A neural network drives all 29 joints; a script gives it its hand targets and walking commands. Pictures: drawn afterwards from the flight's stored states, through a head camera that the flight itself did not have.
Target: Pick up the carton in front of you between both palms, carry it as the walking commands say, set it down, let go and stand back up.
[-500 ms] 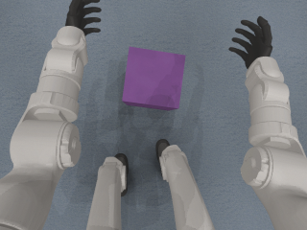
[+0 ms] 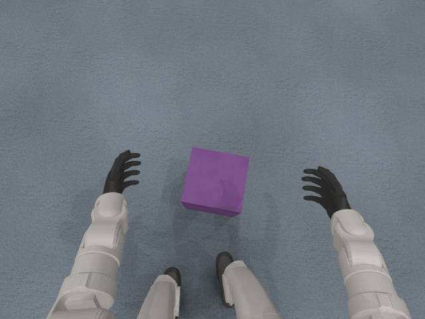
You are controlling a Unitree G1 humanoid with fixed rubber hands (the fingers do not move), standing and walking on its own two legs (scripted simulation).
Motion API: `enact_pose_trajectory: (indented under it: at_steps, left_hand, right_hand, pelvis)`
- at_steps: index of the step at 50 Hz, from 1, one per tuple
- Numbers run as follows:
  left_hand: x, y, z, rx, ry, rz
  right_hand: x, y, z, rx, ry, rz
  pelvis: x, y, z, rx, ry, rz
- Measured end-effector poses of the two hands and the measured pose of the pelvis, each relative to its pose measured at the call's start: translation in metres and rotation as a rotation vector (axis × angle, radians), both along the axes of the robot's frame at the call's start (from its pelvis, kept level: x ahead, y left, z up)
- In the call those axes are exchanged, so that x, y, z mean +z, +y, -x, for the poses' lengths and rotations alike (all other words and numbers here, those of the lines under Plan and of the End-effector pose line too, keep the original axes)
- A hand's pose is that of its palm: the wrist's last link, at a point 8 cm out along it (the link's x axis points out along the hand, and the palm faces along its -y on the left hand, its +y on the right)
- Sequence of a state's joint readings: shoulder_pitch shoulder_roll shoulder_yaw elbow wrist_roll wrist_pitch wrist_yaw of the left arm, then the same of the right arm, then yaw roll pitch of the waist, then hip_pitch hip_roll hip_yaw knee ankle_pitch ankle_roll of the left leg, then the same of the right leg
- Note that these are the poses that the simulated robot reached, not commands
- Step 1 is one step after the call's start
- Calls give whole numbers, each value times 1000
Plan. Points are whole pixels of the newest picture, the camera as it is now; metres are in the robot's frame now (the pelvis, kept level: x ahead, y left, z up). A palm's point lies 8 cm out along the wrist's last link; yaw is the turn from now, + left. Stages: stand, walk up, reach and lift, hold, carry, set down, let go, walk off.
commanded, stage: let go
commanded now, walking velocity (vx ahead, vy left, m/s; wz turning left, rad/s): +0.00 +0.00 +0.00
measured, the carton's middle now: (214, 185) +0.45 -0.07 -0.60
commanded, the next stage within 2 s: stand in 0.92 s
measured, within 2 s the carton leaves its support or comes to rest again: neither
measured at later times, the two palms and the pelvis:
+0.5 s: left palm (25, 277) +0.23 +0.26 -0.02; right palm (332, 271) +0.19 -0.20 -0.02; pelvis +0.04 +0.04 +0.05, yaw -2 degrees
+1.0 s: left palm (22, 295) +0.20 +0.27 -0.03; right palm (352, 267) +0.19 -0.23 -0.02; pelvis +0.04 +0.03 +0.04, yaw -2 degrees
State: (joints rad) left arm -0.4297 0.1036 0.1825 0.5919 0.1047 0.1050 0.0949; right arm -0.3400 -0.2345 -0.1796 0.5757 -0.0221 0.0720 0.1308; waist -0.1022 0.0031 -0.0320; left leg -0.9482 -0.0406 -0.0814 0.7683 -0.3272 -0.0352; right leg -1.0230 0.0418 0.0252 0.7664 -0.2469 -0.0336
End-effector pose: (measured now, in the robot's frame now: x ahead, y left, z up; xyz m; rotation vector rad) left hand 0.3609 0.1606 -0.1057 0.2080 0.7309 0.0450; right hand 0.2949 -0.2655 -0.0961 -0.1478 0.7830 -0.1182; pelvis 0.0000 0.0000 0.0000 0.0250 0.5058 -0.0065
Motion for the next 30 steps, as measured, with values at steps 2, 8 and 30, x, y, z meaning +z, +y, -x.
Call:
enact_pose_trajectory:
  at_steps: [2,8,30]
  left_hand:
    - [8,5,9,-7,1,1]
    - [31,25,43,-15,13,5]
    - [88,116,148,17,51,5]
  right_hand:
    - [9,3,12,-3,0,-3]
    - [35,19,49,-10,1,-10]
    - [76,77,95,29,8,-7]
  pelvis:
    - [6,0,-5,-4,-33,1]
    - [22,4,-20,-13,-141,9]
    - [48,47,-46,-23,-527,52]
